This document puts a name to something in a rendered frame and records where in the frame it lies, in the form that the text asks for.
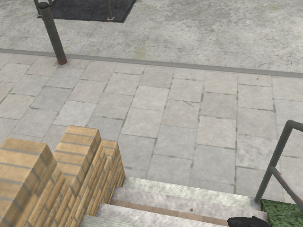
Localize stairs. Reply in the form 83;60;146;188
80;176;268;227

